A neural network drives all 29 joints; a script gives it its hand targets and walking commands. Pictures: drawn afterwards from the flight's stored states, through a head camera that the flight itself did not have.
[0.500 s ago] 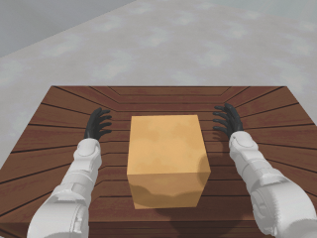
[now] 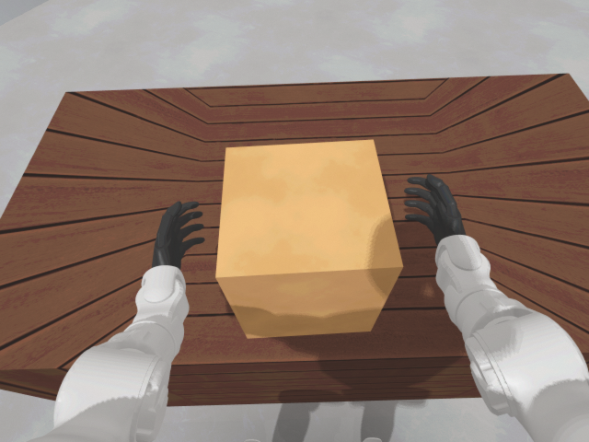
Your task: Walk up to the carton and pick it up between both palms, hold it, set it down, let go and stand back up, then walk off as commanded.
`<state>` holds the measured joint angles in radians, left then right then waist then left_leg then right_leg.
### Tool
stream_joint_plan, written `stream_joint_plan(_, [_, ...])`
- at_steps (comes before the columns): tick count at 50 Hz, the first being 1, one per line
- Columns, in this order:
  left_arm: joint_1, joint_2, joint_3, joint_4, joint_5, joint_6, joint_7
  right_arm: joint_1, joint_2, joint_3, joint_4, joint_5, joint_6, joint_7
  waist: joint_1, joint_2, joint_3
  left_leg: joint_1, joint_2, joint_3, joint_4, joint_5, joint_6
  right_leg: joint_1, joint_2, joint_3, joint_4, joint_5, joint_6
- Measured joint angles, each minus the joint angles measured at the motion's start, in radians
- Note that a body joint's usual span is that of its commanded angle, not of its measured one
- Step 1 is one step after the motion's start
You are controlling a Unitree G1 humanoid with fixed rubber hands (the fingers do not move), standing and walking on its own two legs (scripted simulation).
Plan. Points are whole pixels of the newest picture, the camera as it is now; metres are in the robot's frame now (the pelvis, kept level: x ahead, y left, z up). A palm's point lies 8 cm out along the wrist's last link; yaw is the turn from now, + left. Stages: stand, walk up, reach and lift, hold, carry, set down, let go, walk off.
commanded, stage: reach and lift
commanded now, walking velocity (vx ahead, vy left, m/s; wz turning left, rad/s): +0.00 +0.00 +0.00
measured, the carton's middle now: (304, 247) +0.42 +0.02 -0.04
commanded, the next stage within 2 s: none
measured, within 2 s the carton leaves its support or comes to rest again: neither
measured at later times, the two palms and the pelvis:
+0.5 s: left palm (198, 253) +0.40 +0.18 -0.01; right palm (409, 233) +0.43 -0.13 +0.00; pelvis +0.00 +0.00 -0.01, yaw +0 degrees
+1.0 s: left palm (202, 257) +0.39 +0.17 -0.01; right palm (408, 238) +0.42 -0.13 +0.00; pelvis +0.00 +0.01 +0.01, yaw +0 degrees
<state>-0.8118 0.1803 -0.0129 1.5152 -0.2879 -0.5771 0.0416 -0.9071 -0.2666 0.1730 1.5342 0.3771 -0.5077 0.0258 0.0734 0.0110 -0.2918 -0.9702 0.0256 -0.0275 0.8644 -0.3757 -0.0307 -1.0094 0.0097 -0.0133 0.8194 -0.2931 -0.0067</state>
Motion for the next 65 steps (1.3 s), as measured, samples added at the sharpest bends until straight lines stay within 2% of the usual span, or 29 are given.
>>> stream_joint_plan(8, [0.001, -0.028, 0.07, -0.026, 0.048, -0.038, -0.005, 0.01, 0.074, -0.071, -0.042, -0.1, -0.057, -0.054, -0.004, 0.014, -0.011, -0.095, -0.006, -0.016, 0.067, -0.02, -0.009, -0.094, -0.006, -0.015, 0.077, -0.03, -0.006])
stream_joint_plan(13, [-0.016, -0.032, 0.106, -0.027, 0.077, -0.037, -0.003, 0.0, 0.095, -0.094, -0.03, -0.132, -0.076, -0.088, -0.007, 0.016, -0.011, -0.099, -0.006, -0.021, 0.078, -0.025, -0.012, -0.097, -0.006, -0.02, 0.088, -0.036, -0.008])
stream_joint_plan(22, [-0.042, -0.057, 0.131, -0.016, 0.124, -0.025, 0.019, -0.037, 0.126, -0.12, 0.018, -0.163, -0.074, -0.105, -0.016, 0.006, -0.006, -0.076, 0.002, -0.022, 0.085, -0.033, -0.011, -0.069, 0.002, -0.021, 0.082, -0.036, -0.009])
stream_joint_plan(28, [-0.038, -0.093, 0.173, -0.04, 0.183, -0.015, 0.051, -0.047, 0.152, -0.187, 0.028, -0.213, -0.07, -0.127, -0.02, 0.005, 0.003, -0.067, 0.005, -0.022, 0.083, -0.032, -0.008, -0.055, 0.005, -0.021, 0.068, -0.028, -0.006])
stream_joint_plan(42, [0.02, -0.134, 0.266, -0.143, 0.297, -0.003, 0.103, -0.018, 0.163, -0.35, -0.038, -0.384, -0.052, -0.14, -0.022, 0.019, 0.043, -0.015, 0.006, -0.006, 0.03, -0.012, 0.006, 0.0, 0.006, -0.006, 0.0, 0.002, 0.005])
stream_joint_plan(48, [0.044, -0.156, 0.375, -0.155, 0.382, -0.042, 0.107, 0.02, 0.192, -0.487, -0.1, -0.541, -0.055, -0.139, -0.041, 0.029, 0.089, 0.047, 0.001, -0.007, -0.015, 0.0, 0.009, 0.064, 0.001, -0.007, -0.043, 0.012, 0.006])
stream_joint_plan(53, [0.067, -0.157, 0.417, -0.14, 0.436, -0.097, 0.103, 0.062, 0.218, -0.575, -0.146, -0.658, -0.08, -0.139, -0.055, 0.038, 0.108, 0.091, 0.0, -0.011, -0.053, 0.01, 0.01, 0.111, -0.001, -0.012, -0.083, 0.021, 0.007])
stream_joint_plan(58, [0.084, -0.158, 0.434, -0.129, 0.46, -0.123, 0.101, 0.089, 0.232, -0.615, -0.158, -0.703, -0.106, -0.139, -0.055, 0.042, 0.111, 0.117, 0.003, -0.011, -0.082, 0.015, 0.01, 0.138, 0.002, -0.013, -0.115, 0.027, 0.006])
stream_joint_plan(65, [0.095, -0.161, 0.438, -0.127, 0.466, -0.128, 0.096, 0.11, 0.239, -0.629, -0.161, -0.719, -0.127, -0.143, -0.051, 0.044, 0.113, 0.138, 0.005, -0.015, -0.112, 0.02, 0.007, 0.161, 0.004, -0.017, -0.146, 0.031, 0.004])
